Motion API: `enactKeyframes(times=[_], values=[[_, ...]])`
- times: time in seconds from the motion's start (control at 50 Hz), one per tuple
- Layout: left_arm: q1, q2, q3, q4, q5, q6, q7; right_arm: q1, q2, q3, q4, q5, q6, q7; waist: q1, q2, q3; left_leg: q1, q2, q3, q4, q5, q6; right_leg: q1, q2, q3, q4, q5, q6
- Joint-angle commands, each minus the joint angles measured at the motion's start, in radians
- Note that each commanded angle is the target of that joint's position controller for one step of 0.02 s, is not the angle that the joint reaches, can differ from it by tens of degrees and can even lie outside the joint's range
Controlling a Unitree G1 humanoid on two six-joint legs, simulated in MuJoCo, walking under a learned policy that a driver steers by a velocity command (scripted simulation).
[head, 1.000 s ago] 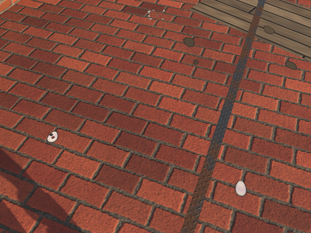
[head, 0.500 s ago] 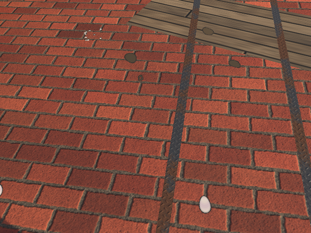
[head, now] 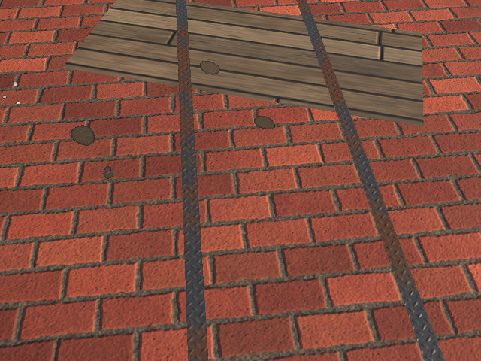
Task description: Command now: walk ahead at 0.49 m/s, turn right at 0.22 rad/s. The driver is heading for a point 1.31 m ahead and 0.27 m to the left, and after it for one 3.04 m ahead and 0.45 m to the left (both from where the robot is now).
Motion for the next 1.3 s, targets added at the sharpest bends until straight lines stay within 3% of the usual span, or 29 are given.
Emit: enactKeyframes(times=[0.02, 0.12, 0.18, 0.26, 0.3, 0.34, 0.36, 0.38, 0.4, 0.42, 0.44, 0.46, 0.5, 0.56, 0.68, 0.8, 0.86, 0.9, 0.92, 0.94, 0.96, 0.98, 1.0, 1.02, 1.04, 1.06, 1.12, 1.22, 1.3], values=[[0.028, 0.041, 0.012, -0.068, 0.005, -0.011, -0.002, 0.030, -0.066, -0.008, -0.026, -0.002, -0.011, 0.004, 0.018, 0.097, -0.048, 0.167, 0.269, -0.308, -0.243, 0.046, 0.191, -0.182, -0.113, 0.011, -0.048, 0.057, 0.002], [-0.143, 0.023, -0.009, -0.139, 0.020, -0.013, -0.006, 0.096, -0.140, -0.023, 0.004, 0.013, 0.000, -0.010, -0.017, 0.079, 0.000, 0.143, 0.267, -0.197, -0.296, 0.123, 0.196, -0.239, -0.137, -0.039, -0.344, 0.242, 0.036], [-0.242, 0.025, -0.014, -0.163, 0.012, -0.019, -0.016, 0.142, -0.155, -0.021, 0.021, 0.024, 0.012, -0.013, -0.051, 0.091, 0.014, 0.135, 0.235, -0.124, -0.277, 0.137, 0.159, -0.168, -0.100, -0.080, -0.517, 0.369, 0.043], [-0.343, 0.050, -0.011, -0.210, -0.001, -0.024, -0.033, 0.206, -0.166, -0.019, 0.052, 0.032, 0.028, -0.012, -0.074, 0.106, 0.034, 0.228, 0.287, -0.144, -0.229, 0.101, 0.138, -0.150, -0.076, -0.086, -0.624, 0.343, 0.024], [-0.335, 0.073, -0.003, -0.220, 0.000, -0.030, -0.041, 0.200, -0.180, -0.023, 0.056, 0.032, 0.041, -0.015, -0.048, 0.114, 0.027, 0.276, 0.312, -0.154, -0.179, 0.145, 0.121, -0.105, -0.060, -0.095, -0.669, 0.280, -0.003], [-0.152, 0.129, 0.030, -0.168, 0.007, -0.033, -0.037, 0.178, -0.173, -0.016, 0.051, 0.027, 0.052, -0.018, 0.054, 0.100, -0.076, 0.259, 0.255, -0.094, 0.044, 0.397, 0.081, 0.155, -0.011, -0.133, -0.719, 0.256, -0.046], [0.043, 0.199, 0.056, -0.125, 0.014, -0.032, -0.027, 0.164, -0.136, 0.001, 0.026, 0.011, 0.050, -0.020, 0.134, 0.038, -0.209, 0.109, 0.200, -0.039, 0.316, 0.320, 0.042, 0.432, -0.127, -0.008, -0.700, 0.268, -0.103], [0.149, 0.309, 0.082, -0.110, 0.029, -0.022, -0.024, 0.269, -0.012, 0.039, 0.004, 0.007, 0.030, -0.016, 0.113, -0.219, -0.339, -0.305, 0.039, 0.021, 0.715, -0.135, -0.029, 0.801, -0.383, 0.421, -0.768, 0.162, -0.250], [0.176, 0.223, 0.062, -0.101, 0.021, -0.021, -0.028, 0.271, -0.063, 0.028, 0.025, 0.029, 0.010, -0.013, 0.127, -0.219, -0.388, -0.435, 0.034, -0.131, 0.886, -0.429, -0.019, 0.804, -0.432, 0.633, -0.885, 0.066, -0.280], [0.100, 0.166, 0.043, -0.109, 0.017, -0.025, -0.028, 0.190, -0.148, 0.003, 0.001, 0.055, 0.002, -0.011, 0.112, -0.144, -0.229, -0.502, 0.086, -0.154, 0.929, -0.365, 0.000, 0.672, -0.402, 0.484, -0.896, 0.077, -0.228], [0.016, 0.128, 0.030, -0.124, 0.018, -0.026, -0.030, 0.130, -0.147, 0.000, -0.012, 0.055, 0.005, -0.015, 0.080, -0.082, -0.158, -0.471, 0.136, -0.132, 0.892, -0.272, 0.004, 0.538, -0.356, 0.337, -0.917, 0.138, -0.192], [-0.047, 0.094, 0.020, -0.126, 0.020, -0.030, -0.035, 0.101, -0.130, -0.002, -0.015, 0.041, 0.016, -0.020, 0.051, -0.043, -0.093, -0.437, 0.165, -0.126, 0.831, -0.207, -0.002, 0.422, -0.312, 0.238, -0.960, 0.185, -0.170], [-0.099, 0.069, 0.017, -0.115, 0.029, -0.046, -0.041, 0.133, -0.095, -0.008, -0.004, 0.033, 0.050, -0.023, -0.001, -0.067, -0.052, -0.333, 0.194, -0.134, 0.771, -0.125, -0.011, 0.292, -0.260, 0.108, -1.029, 0.258, -0.141], [-0.074, 0.093, 0.029, -0.077, 0.039, -0.060, -0.033, 0.121, -0.064, -0.011, -0.014, 0.035, 0.073, -0.023, -0.016, -0.031, -0.020, -0.367, 0.182, -0.160, 0.730, -0.028, -0.022, 0.269, -0.251, -0.016, -1.063, 0.418, -0.144], [-0.038, 0.124, 0.034, -0.034, 0.035, -0.050, -0.003, -0.045, -0.045, -0.010, -0.078, 0.023, 0.069, -0.002, 0.026, -0.013, 0.030, -0.406, 0.156, -0.114, 0.422, 0.236, -0.024, 0.323, -0.228, -0.186, -1.089, 0.460, -0.100], [0.068, 0.152, 0.042, 0.018, 0.020, -0.010, 0.008, -0.228, -0.022, 0.004, -0.186, 0.025, 0.067, 0.038, 0.091, 0.003, 0.086, -0.495, 0.145, -0.013, 0.269, 0.144, 0.012, 0.537, -0.292, -0.250, -1.013, 0.570, -0.087], [0.040, 0.187, 0.049, 0.007, 0.014, 0.011, 0.017, -0.214, -0.042, -0.008, -0.222, 0.029, 0.069, 0.055, 0.049, -0.040, 0.038, -0.362, 0.077, 0.079, 0.246, 0.001, 0.056, 0.565, -0.296, -0.298, -0.876, 0.948, -0.062], [0.016, 0.217, 0.057, -0.004, 0.012, 0.025, 0.028, -0.055, -0.101, -0.041, -0.202, 0.034, 0.075, 0.052, -0.049, -0.084, -0.068, -0.128, 0.000, 0.119, 0.240, -0.075, 0.104, 0.534, -0.284, -0.316, -0.633, 1.214, -0.041], [-0.006, 0.218, 0.055, -0.014, 0.006, 0.026, 0.030, 0.107, -0.163, -0.075, -0.164, 0.033, 0.077, 0.038, -0.140, -0.058, -0.150, 0.130, -0.024, 0.089, 0.147, -0.003, 0.146, 0.417, -0.243, -0.332, -0.409, 1.120, -0.008], [0.018, 0.162, 0.036, -0.043, 0.030, 0.010, 0.027, 0.226, -0.260, -0.104, -0.137, 0.028, 0.088, 0.010, -0.156, 0.110, -0.241, 0.443, 0.171, -0.211, 0.137, 0.050, 0.214, 0.122, -0.173, -0.323, -0.079, 0.552, 0.033], [0.090, 0.045, -0.003, -0.093, 0.028, -0.031, 0.004, 0.180, -0.315, -0.105, -0.170, 0.023, 0.076, 0.011, -0.049, 0.282, -0.372, 0.728, 0.408, -0.821, -0.012, -0.087, 0.428, -0.273, 0.051, -0.143, 0.248, -0.236, 0.078], [-0.047, 0.143, 0.019, -0.115, -0.004, -0.072, -0.013, 0.213, -0.224, -0.081, -0.165, 0.016, 0.071, 0.012, -0.129, 0.141, -0.372, 0.718, 0.390, -0.799, -0.091, -0.109, 0.374, -0.377, -0.003, 0.028, 0.276, -0.195, 0.049], [-0.112, 0.152, 0.022, -0.147, -0.027, -0.085, -0.018, 0.170, -0.178, -0.069, -0.165, 0.015, 0.063, 0.012, -0.108, 0.109, -0.234, 0.593, 0.355, -0.635, -0.095, -0.047, 0.327, -0.411, -0.044, 0.013, 0.212, -0.106, 0.027], [-0.114, 0.138, 0.020, -0.141, -0.010, -0.085, -0.010, 0.095, -0.151, -0.060, -0.178, 0.023, 0.058, 0.014, -0.047, 0.006, -0.141, 0.423, 0.304, -0.513, -0.105, 0.055, 0.288, -0.362, -0.089, 0.003, 0.113, -0.038, 0.029], [-0.104, 0.149, 0.030, -0.133, 0.014, -0.076, -0.002, 0.034, -0.117, -0.050, -0.195, 0.021, 0.056, 0.012, -0.011, 0.005, -0.101, 0.305, 0.267, -0.432, -0.120, 0.141, 0.266, -0.297, -0.117, -0.004, 0.032, -0.003, 0.040], [-0.080, 0.149, 0.035, -0.134, 0.022, -0.060, -0.003, 0.010, -0.108, -0.045, -0.210, 0.012, 0.056, 0.008, 0.019, 0.029, -0.086, 0.220, 0.242, -0.399, -0.144, 0.185, 0.261, -0.233, -0.132, 0.000, -0.002, 0.021, 0.051], [-0.089, 0.114, 0.031, -0.157, 0.039, -0.030, 0.000, 0.024, -0.140, -0.054, -0.211, 0.017, 0.050, -0.006, 0.036, 0.043, -0.060, 0.096, 0.206, -0.322, -0.176, 0.295, 0.267, -0.197, -0.125, -0.033, -0.131, 0.083, 0.103], [-0.286, 0.068, 0.009, -0.217, 0.034, -0.032, -0.005, 0.100, -0.167, -0.062, -0.193, 0.028, 0.066, -0.031, -0.039, 0.101, -0.035, 0.036, 0.124, -0.248, -0.142, 0.190, 0.189, -0.137, -0.051, -0.059, -0.520, 0.382, 0.125], [-0.363, 0.106, 0.018, -0.250, 0.015, -0.047, -0.024, 0.155, -0.168, -0.062, -0.177, 0.035, 0.077, -0.035, -0.068, 0.131, -0.038, 0.110, 0.167, -0.353, -0.076, 0.070, 0.167, -0.089, -0.013, -0.033, -0.664, 0.399, 0.108]])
